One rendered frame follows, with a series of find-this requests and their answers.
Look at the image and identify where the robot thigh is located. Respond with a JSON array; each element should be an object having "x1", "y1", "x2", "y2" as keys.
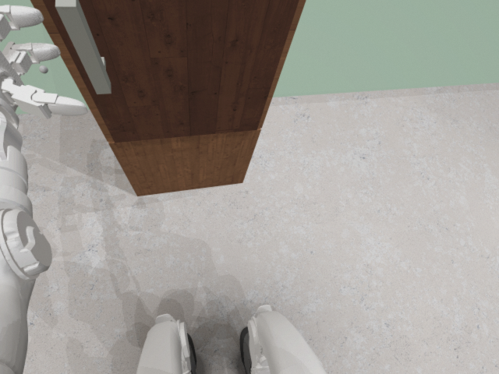
[
  {"x1": 248, "y1": 311, "x2": 327, "y2": 374},
  {"x1": 136, "y1": 319, "x2": 190, "y2": 374}
]

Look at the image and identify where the left robot thigh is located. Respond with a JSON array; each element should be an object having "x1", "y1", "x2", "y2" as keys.
[{"x1": 136, "y1": 319, "x2": 190, "y2": 374}]

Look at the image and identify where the left robot hand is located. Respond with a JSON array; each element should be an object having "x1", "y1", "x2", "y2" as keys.
[{"x1": 0, "y1": 5, "x2": 88, "y2": 119}]

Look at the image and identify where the robot left forearm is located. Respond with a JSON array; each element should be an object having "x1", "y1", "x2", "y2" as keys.
[{"x1": 0, "y1": 98, "x2": 33, "y2": 219}]

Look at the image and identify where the handle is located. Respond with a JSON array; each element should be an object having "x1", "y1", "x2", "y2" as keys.
[{"x1": 55, "y1": 0, "x2": 111, "y2": 94}]

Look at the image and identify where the right robot thigh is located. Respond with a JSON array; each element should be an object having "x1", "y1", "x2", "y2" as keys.
[{"x1": 248, "y1": 311, "x2": 327, "y2": 374}]

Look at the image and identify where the cupboard door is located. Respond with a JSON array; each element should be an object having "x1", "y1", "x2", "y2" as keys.
[{"x1": 43, "y1": 0, "x2": 299, "y2": 143}]

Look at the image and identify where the left robot upper arm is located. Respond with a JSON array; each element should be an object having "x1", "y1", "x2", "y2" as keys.
[{"x1": 0, "y1": 209, "x2": 52, "y2": 374}]

